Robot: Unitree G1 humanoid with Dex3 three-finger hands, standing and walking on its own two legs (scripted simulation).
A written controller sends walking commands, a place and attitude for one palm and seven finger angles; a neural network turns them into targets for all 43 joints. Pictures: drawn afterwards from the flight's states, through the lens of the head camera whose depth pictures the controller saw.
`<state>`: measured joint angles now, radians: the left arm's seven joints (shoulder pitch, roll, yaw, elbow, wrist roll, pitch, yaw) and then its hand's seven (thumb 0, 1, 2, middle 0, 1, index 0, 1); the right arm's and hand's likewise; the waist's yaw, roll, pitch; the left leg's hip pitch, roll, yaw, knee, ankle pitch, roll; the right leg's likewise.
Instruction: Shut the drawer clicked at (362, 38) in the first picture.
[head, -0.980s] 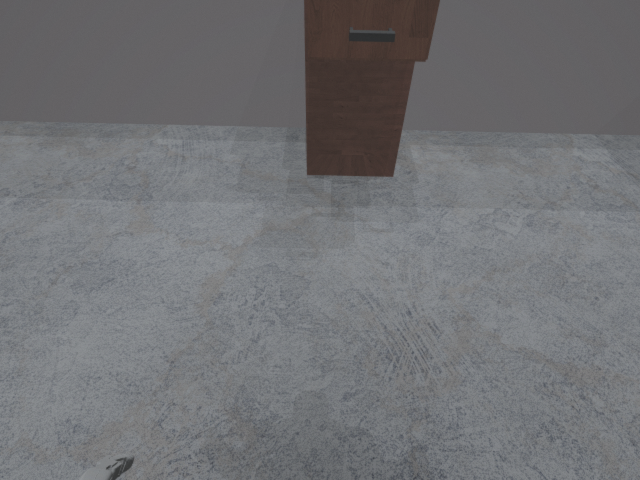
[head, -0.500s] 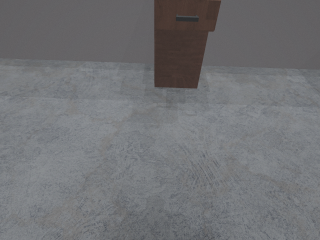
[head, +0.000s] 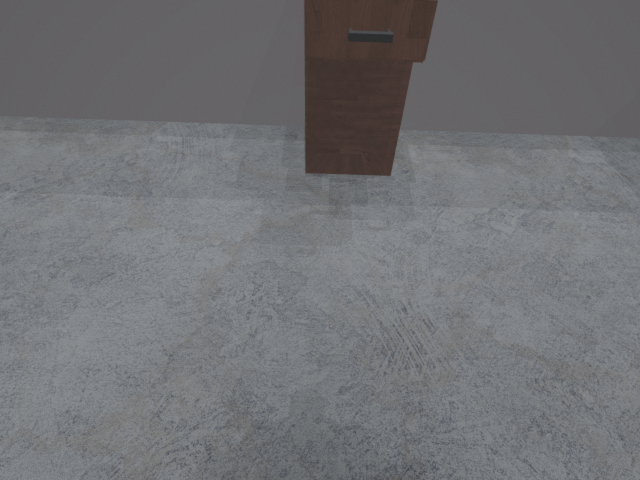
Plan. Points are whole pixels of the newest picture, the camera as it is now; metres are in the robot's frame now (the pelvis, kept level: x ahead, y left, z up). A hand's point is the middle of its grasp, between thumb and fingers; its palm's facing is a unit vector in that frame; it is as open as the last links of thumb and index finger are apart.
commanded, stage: look at it before walking up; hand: left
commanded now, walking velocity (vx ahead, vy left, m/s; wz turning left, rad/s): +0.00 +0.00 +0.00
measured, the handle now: (370, 33) +1.35 -0.09 +0.03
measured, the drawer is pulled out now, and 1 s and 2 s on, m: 0.29 0.29 0.29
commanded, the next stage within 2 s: walk to a spot facing it in 0.46 s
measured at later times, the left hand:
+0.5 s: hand out of the picture +0.08 +0.25 -0.16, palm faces -0.03 -0.94 -0.33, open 7.4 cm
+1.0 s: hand out of the picture +0.14 +0.15 -0.18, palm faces -0.14 -0.96 -0.23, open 7.4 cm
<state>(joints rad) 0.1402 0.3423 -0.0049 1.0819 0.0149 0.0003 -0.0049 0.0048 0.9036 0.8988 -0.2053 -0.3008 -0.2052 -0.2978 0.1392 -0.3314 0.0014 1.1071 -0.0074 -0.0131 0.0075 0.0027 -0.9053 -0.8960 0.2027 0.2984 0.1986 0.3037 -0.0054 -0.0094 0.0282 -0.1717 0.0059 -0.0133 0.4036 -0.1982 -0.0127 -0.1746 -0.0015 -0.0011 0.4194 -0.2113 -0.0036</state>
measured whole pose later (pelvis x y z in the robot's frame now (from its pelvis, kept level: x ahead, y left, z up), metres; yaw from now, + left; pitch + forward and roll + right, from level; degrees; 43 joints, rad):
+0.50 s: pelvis +0.01 +0.00 +0.00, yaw +0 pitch -2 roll +0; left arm 0.14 0.35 0.00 1.09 0.02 0.00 0.00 0.00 0.90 0.90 -0.21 -0.30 -0.21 -0.30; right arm 0.12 -0.33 0.00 1.11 0.00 -0.02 0.00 0.00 -0.91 -0.90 0.20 0.30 0.20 0.30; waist 0.00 -0.01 0.03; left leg -0.15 0.00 -0.01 0.38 -0.20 -0.01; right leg -0.15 -0.01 0.00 0.39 -0.21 0.00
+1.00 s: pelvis +0.08 -0.05 -0.03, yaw -10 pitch -1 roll +1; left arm 0.30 0.21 0.04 1.00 0.02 -0.03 -0.04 0.01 0.91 0.90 -0.20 -0.30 -0.20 -0.30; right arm 0.32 -0.24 -0.04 1.10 -0.01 -0.01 0.00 0.00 -0.91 -0.90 0.20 0.30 0.20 0.30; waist 0.01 0.03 0.07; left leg -0.24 0.12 0.09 0.88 -0.49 -0.03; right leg -0.33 0.00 -0.10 0.69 -0.32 -0.06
